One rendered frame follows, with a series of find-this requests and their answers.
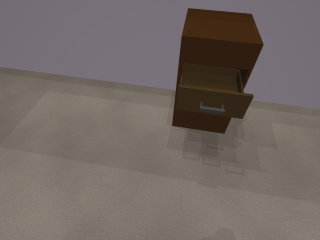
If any handle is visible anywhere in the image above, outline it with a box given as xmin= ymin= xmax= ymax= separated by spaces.
xmin=199 ymin=101 xmax=225 ymax=115

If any cabinet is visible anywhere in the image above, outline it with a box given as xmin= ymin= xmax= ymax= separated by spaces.
xmin=172 ymin=8 xmax=264 ymax=134

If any drawer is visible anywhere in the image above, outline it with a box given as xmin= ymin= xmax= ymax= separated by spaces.
xmin=176 ymin=63 xmax=254 ymax=119

